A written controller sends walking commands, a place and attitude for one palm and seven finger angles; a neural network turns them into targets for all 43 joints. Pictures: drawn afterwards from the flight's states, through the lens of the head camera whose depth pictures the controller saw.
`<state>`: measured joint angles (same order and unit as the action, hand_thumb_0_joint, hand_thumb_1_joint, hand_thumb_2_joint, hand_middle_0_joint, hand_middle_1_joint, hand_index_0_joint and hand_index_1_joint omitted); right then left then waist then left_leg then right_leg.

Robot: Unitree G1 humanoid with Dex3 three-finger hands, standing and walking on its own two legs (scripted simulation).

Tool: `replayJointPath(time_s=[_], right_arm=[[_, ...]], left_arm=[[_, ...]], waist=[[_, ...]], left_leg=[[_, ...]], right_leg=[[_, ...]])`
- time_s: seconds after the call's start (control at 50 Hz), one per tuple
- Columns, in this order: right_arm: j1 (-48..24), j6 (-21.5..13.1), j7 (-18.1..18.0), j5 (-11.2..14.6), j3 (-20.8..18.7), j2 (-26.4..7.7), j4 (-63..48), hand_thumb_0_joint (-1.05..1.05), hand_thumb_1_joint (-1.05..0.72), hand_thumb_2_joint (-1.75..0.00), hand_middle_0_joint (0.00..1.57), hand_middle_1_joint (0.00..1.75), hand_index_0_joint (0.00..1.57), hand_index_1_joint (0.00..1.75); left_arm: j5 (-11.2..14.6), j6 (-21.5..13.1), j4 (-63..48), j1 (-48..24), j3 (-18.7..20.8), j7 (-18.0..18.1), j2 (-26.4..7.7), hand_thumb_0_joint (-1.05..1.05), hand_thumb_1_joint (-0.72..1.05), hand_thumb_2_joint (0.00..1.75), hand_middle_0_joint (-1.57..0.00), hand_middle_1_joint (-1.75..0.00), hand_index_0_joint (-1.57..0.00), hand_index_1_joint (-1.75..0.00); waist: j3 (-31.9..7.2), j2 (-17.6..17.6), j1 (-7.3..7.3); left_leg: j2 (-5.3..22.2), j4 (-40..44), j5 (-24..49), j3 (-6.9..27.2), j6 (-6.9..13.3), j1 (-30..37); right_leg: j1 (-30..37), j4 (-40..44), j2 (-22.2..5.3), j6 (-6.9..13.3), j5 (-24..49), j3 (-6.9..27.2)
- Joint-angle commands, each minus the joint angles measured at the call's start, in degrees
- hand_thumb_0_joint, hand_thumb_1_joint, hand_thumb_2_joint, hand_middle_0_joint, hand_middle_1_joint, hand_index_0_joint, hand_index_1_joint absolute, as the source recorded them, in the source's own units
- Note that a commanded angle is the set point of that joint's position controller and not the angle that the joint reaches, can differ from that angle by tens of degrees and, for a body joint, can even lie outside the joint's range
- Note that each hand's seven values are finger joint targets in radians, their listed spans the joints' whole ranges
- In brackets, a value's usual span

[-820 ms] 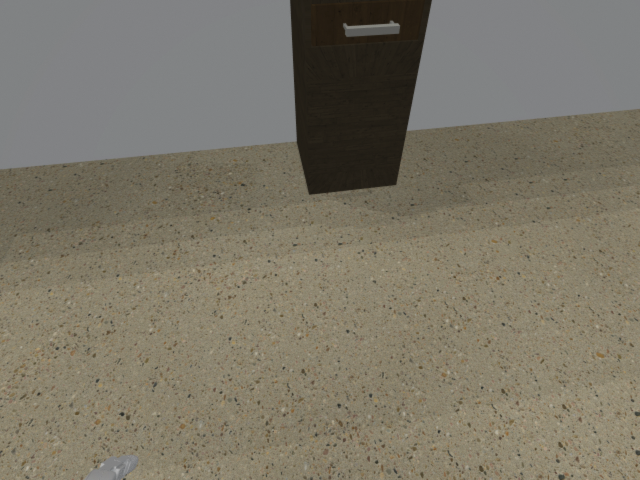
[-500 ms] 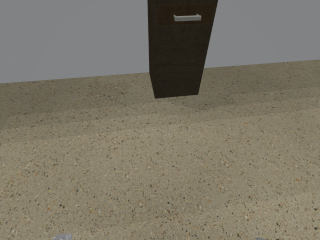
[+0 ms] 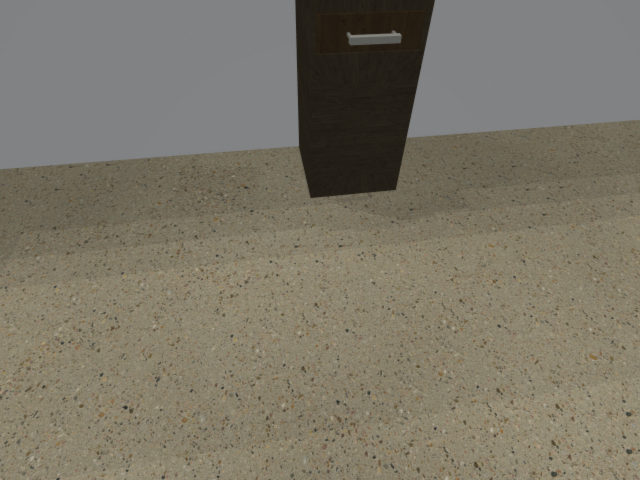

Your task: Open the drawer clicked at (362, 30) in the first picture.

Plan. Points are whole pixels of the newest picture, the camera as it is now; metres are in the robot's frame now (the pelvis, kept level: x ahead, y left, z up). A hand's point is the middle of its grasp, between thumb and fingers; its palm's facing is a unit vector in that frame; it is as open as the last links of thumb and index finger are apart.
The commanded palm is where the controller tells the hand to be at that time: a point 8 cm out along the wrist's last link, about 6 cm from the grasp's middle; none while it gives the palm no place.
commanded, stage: look at it before walking up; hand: left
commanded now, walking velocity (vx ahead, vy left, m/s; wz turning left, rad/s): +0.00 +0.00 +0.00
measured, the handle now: (373, 36) +1.51 -0.10 -0.02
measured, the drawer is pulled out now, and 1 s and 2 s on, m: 0.00 0.00 0.00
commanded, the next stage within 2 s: walk to a spot facing it in 0.62 s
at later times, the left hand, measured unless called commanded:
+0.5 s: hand out of the picture +0.06 +0.25 -0.16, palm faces -0.03 -0.94 -0.33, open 7.4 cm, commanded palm none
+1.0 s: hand out of the picture +0.07 +0.21 -0.17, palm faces -0.11 -0.96 -0.27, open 7.4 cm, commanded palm none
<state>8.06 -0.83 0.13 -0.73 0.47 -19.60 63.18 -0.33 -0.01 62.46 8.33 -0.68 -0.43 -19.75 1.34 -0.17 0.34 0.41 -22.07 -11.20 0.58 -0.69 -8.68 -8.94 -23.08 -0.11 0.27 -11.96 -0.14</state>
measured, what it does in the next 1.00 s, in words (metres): stands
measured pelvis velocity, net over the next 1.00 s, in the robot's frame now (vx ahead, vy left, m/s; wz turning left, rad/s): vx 0.02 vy -0.01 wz -0.14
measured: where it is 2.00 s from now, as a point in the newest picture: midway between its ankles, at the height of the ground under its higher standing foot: (357, 464)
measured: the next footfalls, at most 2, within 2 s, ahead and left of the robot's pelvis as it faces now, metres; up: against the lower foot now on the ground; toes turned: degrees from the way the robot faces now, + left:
left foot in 1.54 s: +0.34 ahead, +0.05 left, +0.00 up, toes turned -18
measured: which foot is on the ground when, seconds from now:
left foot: down 0.00-1.00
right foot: down 0.00-1.00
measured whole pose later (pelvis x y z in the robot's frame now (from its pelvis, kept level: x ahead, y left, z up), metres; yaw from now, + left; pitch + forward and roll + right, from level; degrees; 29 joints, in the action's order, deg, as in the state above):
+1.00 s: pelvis +0.02 -0.01 -0.01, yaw -8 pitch -1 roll +1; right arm 10.4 -0.2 0.2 -1.2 -0.7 -15.6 59.4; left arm -1.1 2.7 59.2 14.7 0.9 -1.9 -16.2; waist 0.3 -0.5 1.7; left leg 3.1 -27.4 -17.3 -6.5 -0.9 -9.0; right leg -16.8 -39.4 0.7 0.6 -24.0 1.4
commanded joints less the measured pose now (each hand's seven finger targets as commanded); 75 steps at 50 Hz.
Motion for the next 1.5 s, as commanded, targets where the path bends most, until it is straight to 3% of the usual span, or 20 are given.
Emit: replayJointPath(time_s=[0.0,0.14,0.72,0.78,0.8,0.86,0.9,0.92,0.96,1.0,1.04,1.06,1.08,1.1,1.16,1.26,1.36,1.42,1.44,1.48], right_arm=[[-3.4,-1.2,-0.9,0.1,-2.6,-11.6,-3.5,0.0,-0.9,-0.9,0.2,0.3,0.2,0.3],[-3.3,-1.2,-0.8,0.1,-2.7,-11.7,-3.3,0.0,-0.9,-0.9,0.2,0.3,0.2,0.3],[-3.7,-1.3,-0.9,0.3,-2.7,-11.9,-2.9,0.0,-0.9,-0.9,0.2,0.3,0.2,0.3],[-0.8,-0.5,-1.2,0.0,-2.1,-7.2,-2.7,0.0,-0.9,-0.9,0.2,0.3,0.2,0.3],[0.6,0.0,-1.2,-0.1,-1.7,-5.2,-2.6,0.0,-0.9,-0.9,0.2,0.3,0.2,0.3],[2.2,0.7,-1.1,-0.5,-3.0,-7.2,-4.3,0.0,-0.9,-0.9,0.2,0.3,0.2,0.3],[2.7,0.8,-1.0,-0.5,-4.3,-9.6,-5.5,0.0,-0.9,-0.9,0.2,0.3,0.2,0.3],[3.0,0.4,-1.1,-0.4,-4.9,-10.4,-6.2,0.0,-0.9,-0.9,0.2,0.3,0.2,0.3],[2.9,-0.4,-1.0,-0.5,-5.3,-9.8,-7.2,0.0,-0.9,-0.9,0.2,0.3,0.2,0.3],[2.1,-0.7,-1.0,-0.8,-5.2,-8.4,-7.6,0.0,-0.9,-0.9,0.2,0.3,0.2,0.3],[0.4,-0.6,-0.8,-0.8,-5.0,-6.5,-8.1,0.0,-0.9,-0.9,0.2,0.3,0.2,0.3],[0.0,-0.4,-0.5,-0.1,-4.3,-2.8,-9.6,0.0,-0.9,-0.9,0.2,0.3,0.2,0.3],[-4.4,-0.8,0.0,-0.3,-3.2,0.4,-13.4,0.0,-0.9,-0.9,0.2,0.3,0.2,0.3],[-6.3,-1.4,-0.1,-0.5,-3.6,-1.4,-14.4,0.0,-0.9,-0.9,0.2,0.3,0.2,0.3],[-4.3,-2.0,0.2,-0.4,-4.1,-0.7,-12.4,0.0,-0.9,-0.9,0.2,0.3,0.2,0.3],[-2.2,-1.1,0.9,-0.3,-4.3,3.3,-12.2,0.0,-0.9,-0.9,0.2,0.3,0.2,0.3],[-5.8,-1.6,1.2,-0.1,-4.5,4.2,-14.9,0.0,-0.9,-0.9,0.2,0.3,0.2,0.3],[-7.2,-2.4,1.1,0.0,-4.3,4.7,-15.8,0.0,-0.9,-0.9,0.2,0.3,0.2,0.3],[-6.1,-2.7,0.9,0.1,-4.4,4.6,-15.6,0.0,-0.9,-0.9,0.2,0.3,0.2,0.3],[3.4,-3.4,-0.1,0.0,-4.9,2.5,-12.8,0.0,-0.9,-0.9,0.2,0.3,0.2,0.3]], left_arm=[[-0.3,-1.3,-3.8,-2.9,2.5,1.0,-11.8,0.0,0.9,0.9,-0.2,-0.3,-0.2,-0.3],[-0.4,-1.1,-3.8,-2.7,2.5,0.9,-11.6,0.0,0.9,0.9,-0.2,-0.3,-0.2,-0.3],[-0.3,-1.6,-3.7,-2.5,2.5,1.1,-12.0,0.0,0.9,0.9,-0.2,-0.3,-0.2,-0.3],[-0.4,-0.2,-3.7,-0.5,2.2,1.1,-7.8,0.0,0.9,0.9,-0.2,-0.3,-0.2,-0.3],[-0.4,0.5,-3.7,1.3,1.9,1.1,-5.6,0.0,0.9,0.9,-0.2,-0.3,-0.2,-0.3],[-0.9,1.5,-5.7,2.6,2.5,0.0,-5.2,0.0,0.9,0.9,-0.2,-0.3,-0.2,-0.3],[-1.0,1.6,-7.4,3.5,3.0,-0.7,-3.9,0.0,0.9,0.9,-0.2,-0.3,-0.2,-0.3],[-1.0,1.5,-8.4,3.1,3.4,-1.0,-3.1,0.0,0.9,0.9,-0.2,-0.3,-0.2,-0.3],[-1.1,1.3,-10.3,2.4,3.9,-1.6,-2.5,0.0,0.9,0.9,-0.2,-0.3,-0.2,-0.3],[-1.1,0.6,-10.4,4.7,4.2,-2.0,-0.2,0.0,0.9,0.9,-0.2,-0.3,-0.2,-0.3],[-1.3,-0.1,-7.1,15.1,4.5,-1.9,0.6,0.0,0.9,0.9,-0.2,-0.3,-0.2,-0.3],[-1.7,-1.0,-5.5,20.7,5.5,-1.1,-4.3,0.0,0.9,0.9,-0.2,-0.3,-0.2,-0.3],[-1.3,-1.7,-4.8,25.3,6.5,-0.1,-9.4,0.0,0.9,0.9,-0.2,-0.3,-0.2,-0.3],[-0.6,-2.0,-5.3,25.9,6.5,0.9,-8.2,0.0,0.9,0.9,-0.2,-0.3,-0.2,-0.3],[-0.9,-2.8,-7.3,17.4,5.8,1.0,-3.9,0.0,0.9,0.9,-0.2,-0.3,-0.2,-0.3],[-1.2,-3.8,-6.6,17.3,5.5,0.8,-2.3,0.0,0.9,0.9,-0.2,-0.3,-0.2,-0.3],[-1.4,-3.6,-5.7,18.4,5.6,0.9,-1.5,0.0,0.9,0.9,-0.2,-0.3,-0.2,-0.3],[-1.5,-3.3,-5.8,18.0,5.9,1.1,-1.2,0.0,0.9,0.9,-0.2,-0.3,-0.2,-0.3],[-1.5,-3.2,-6.0,17.4,6.0,1.1,-1.5,0.0,0.9,0.9,-0.2,-0.3,-0.2,-0.3],[-1.2,-3.0,-6.7,14.5,6.4,1.2,-1.1,0.0,0.9,0.9,-0.2,-0.3,-0.2,-0.3]], waist=[[-1.5,0.1,-0.2],[-0.9,0.4,-0.15],[-3.6,0.0,-0.26],[-3.1,-0.1,-0.53],[-3.1,-0.5,-0.54],[0.5,2.8,-0.66],[3.9,8.3,-0.83],[4.3,11.2,-1.04],[4.2,10.0,-0.59],[3.5,8.2,0.6],[0.2,2.1,5.11],[-0.9,-13.1,6.99],[1.4,-24.1,8.48],[1.1,-14.5,7.97],[2.0,-3.9,3.42],[1.7,-4.0,1.08],[2.6,-7.3,2.2],[2.3,-7.8,2.85],[1.7,-8.7,2.45],[-1.2,-6.0,-2.07]], left_leg=[[6.0,4.2,3.3,5.5,2.3,-0.4],[6.0,5.0,0.6,5.8,2.4,-1.0],[6.8,3.6,8.8,4.5,2.1,2.7],[7.1,0.8,7.0,1.8,1.2,2.7],[7.2,0.3,3.3,1.0,0.9,2.9],[9.7,3.6,-15.8,3.8,2.6,1.7],[15.0,8.8,-27.0,9.6,5.8,0.2],[19.4,11.3,-26.3,12.2,8.4,-0.6],[22.0,10.6,-19.6,10.8,10.3,0.8],[20.2,5.8,-12.6,4.2,8.3,-1.4],[14.5,-9.7,-12.6,-4.0,4.2,-9.1],[8.0,-27.0,-18.9,-10.1,0.5,-21.1],[1.7,-42.5,-26.0,-9.1,-1.6,-35.2],[4.2,-45.3,-20.8,-1.7,-0.7,-36.6],[7.7,-44.4,-11.8,-0.6,-1.3,-32.5],[6.4,-36.5,-4.0,-3.3,-2.9,-28.2],[5.2,-27.0,-0.9,-3.8,-3.0,-26.8],[3.5,-18.5,-2.4,-4.6,-2.1,-19.9],[3.0,-15.6,-3.2,-4.7,-1.8,-16.5],[2.2,-6.0,-0.2,-4.6,-1.1,-0.4]], right_leg=[[-1.2,5.3,-6.5,1.7,0.9,6.6],[-2.2,5.8,-6.3,1.5,-1.8,6.8],[0.2,4.9,-6.6,1.7,9.1,6.7],[-2.1,2.6,-6.2,1.4,10.4,7.7],[-3.3,1.9,-5.6,1.1,7.0,7.8],[-11.0,-1.2,-2.0,1.3,-12.4,7.5],[-16.7,-10.9,1.6,0.7,-15.2,3.4],[-17.7,-19.5,1.6,0.2,-14.0,0.1],[-20.3,-24.1,-1.9,0.1,-17.1,0.7],[-14.7,-19.1,-2.9,0.1,-16.1,-1.4],[0.8,-7.4,0.1,0.4,-6.8,-5.0],[9.4,3.5,-7.9,3.4,-12.1,10.0],[11.1,12.1,-20.5,9.3,-7.3,35.7],[12.1,11.8,-21.4,12.3,-2.5,36.3],[5.5,9.5,-17.5,13.5,-2.5,27.8],[1.6,9.9,-12.4,11.4,6.1,18.0],[2.0,9.9,-11.0,10.2,3.6,17.4],[0.8,7.0,-10.6,9.4,8.6,17.9],[0.4,5.3,-10.6,9.2,10.4,18.1],[-5.9,-3.9,-7.1,6.9,12.0,15.6]])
